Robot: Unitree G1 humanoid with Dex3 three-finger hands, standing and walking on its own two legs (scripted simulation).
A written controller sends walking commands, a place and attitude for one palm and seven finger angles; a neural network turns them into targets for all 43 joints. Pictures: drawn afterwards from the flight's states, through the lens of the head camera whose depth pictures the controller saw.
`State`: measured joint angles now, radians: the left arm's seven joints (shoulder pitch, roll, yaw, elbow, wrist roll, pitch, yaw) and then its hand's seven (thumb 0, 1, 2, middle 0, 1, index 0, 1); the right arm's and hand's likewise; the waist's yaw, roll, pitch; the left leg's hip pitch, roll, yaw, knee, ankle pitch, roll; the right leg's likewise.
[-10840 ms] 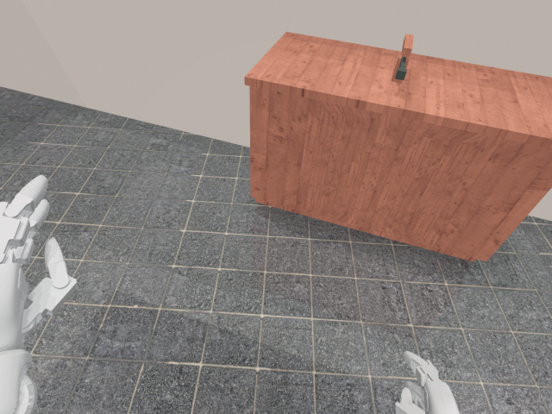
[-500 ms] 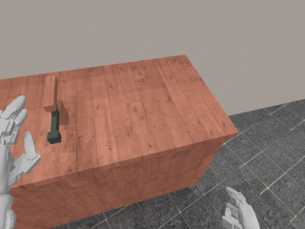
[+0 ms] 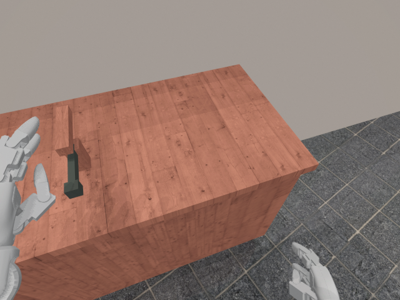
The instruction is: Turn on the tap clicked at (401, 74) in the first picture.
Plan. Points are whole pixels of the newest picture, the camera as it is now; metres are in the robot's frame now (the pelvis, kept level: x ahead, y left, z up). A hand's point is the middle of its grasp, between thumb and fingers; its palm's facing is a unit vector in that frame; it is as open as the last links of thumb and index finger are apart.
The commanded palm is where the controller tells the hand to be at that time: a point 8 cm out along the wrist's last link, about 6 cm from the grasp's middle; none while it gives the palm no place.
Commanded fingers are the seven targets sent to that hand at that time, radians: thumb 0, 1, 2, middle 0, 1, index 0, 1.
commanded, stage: come to a stop and stand still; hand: left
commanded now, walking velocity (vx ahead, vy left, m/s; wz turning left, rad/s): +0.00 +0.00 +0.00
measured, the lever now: (73, 189) +0.32 +0.30 +0.01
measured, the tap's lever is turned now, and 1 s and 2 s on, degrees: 0 0 0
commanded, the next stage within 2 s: look again from close up in 0.54 s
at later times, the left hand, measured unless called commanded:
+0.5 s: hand (22, 210) +0.21 +0.27 +0.15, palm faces +0.38 -0.85 -0.36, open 7.4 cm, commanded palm +0.15 +0.30 +0.17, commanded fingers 0.00 0.90 0.90 -0.20 -0.30 -0.20 -0.30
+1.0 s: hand (38, 214) +0.20 +0.24 +0.15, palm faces +0.38 -0.85 -0.36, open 7.4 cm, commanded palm +0.14 +0.28 +0.17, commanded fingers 0.00 0.90 0.90 -0.20 -0.30 -0.20 -0.30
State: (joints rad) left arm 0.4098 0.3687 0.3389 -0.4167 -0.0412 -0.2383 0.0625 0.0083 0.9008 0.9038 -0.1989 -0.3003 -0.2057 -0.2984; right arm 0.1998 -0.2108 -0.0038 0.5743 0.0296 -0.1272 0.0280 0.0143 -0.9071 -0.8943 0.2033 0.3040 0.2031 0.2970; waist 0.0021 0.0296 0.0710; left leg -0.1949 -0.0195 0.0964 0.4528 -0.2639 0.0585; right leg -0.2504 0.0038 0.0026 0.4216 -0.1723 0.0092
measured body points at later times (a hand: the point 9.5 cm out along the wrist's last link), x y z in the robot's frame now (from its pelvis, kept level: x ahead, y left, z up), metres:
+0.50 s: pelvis -0.01 +0.02 +0.00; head +0.01 +0.04 +0.45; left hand +0.19 +0.32 +0.17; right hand +0.20 -0.19 -0.06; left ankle -0.01 +0.07 -0.74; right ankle +0.03 -0.13 -0.74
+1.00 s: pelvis -0.01 -0.01 +0.00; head +0.01 +0.01 +0.45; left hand +0.18 +0.29 +0.17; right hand +0.18 -0.23 -0.07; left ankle -0.01 +0.07 -0.74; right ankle +0.03 -0.13 -0.74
